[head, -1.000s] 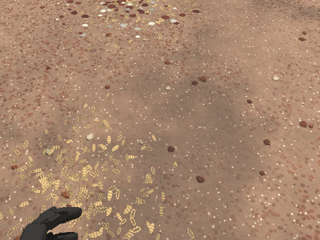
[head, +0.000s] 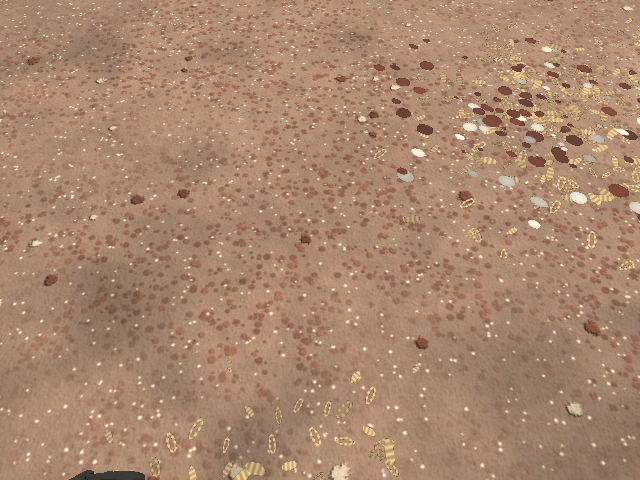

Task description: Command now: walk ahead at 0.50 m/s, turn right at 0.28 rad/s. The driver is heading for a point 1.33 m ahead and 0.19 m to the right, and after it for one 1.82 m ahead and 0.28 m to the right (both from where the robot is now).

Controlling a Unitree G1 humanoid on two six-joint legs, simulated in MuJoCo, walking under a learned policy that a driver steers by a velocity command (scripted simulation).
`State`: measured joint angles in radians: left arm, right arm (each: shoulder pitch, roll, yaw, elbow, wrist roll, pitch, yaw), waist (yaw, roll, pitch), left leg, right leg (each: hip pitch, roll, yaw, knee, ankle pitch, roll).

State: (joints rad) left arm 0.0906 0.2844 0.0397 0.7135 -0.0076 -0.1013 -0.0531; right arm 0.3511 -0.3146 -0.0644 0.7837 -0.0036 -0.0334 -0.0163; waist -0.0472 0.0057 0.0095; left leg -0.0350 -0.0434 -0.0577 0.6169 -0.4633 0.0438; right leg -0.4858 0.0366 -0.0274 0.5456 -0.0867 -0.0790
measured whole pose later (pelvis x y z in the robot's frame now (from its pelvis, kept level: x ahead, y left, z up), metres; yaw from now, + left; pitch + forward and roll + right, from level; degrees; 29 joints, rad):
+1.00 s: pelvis +0.52 -0.12 +0.01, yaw -16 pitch +2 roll +1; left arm 0.05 0.26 0.03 0.64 0.00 -0.08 -0.02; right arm 0.42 -0.30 -0.05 0.86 0.03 -0.06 0.00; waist -0.08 0.01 0.03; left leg -0.23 0.00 -0.07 0.92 -0.49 0.00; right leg -0.43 -0.01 -0.02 0.55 -0.17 -0.03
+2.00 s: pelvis +1.08 -0.15 +0.00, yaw -4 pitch +3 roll +1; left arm 0.10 0.27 0.04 0.72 -0.01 -0.07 -0.06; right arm 0.32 -0.31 -0.06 0.83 0.00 -0.03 -0.02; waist -0.04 -0.01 0.02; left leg 0.06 -0.01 0.11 0.47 -0.46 0.03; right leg -0.52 0.02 -0.04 0.55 -0.10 -0.08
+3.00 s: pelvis +1.61 -0.28 +0.01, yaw -21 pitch +2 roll +1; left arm 0.04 0.26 0.03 0.63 0.01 -0.08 -0.02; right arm 0.40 -0.30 -0.05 0.88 0.02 -0.06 0.00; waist -0.08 0.01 0.03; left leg -0.18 0.00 -0.07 0.84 -0.49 -0.01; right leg -0.45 -0.01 -0.02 0.56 -0.15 -0.04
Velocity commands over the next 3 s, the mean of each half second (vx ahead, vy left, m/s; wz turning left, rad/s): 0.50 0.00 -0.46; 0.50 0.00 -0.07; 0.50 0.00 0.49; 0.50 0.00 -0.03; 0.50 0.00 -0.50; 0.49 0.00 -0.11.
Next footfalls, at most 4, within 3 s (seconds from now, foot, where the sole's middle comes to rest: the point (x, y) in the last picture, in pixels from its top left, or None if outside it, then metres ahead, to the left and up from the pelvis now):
0.46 left None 0.45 0.07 -0.76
0.94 right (447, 413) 0.60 -0.26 -0.76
1.44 left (335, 295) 0.92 -0.04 -0.76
1.98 right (399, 196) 1.24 -0.24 -0.76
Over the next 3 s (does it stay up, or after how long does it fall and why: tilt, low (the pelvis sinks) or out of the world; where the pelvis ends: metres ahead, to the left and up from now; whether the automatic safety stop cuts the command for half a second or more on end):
stays up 1.61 -0.28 0.01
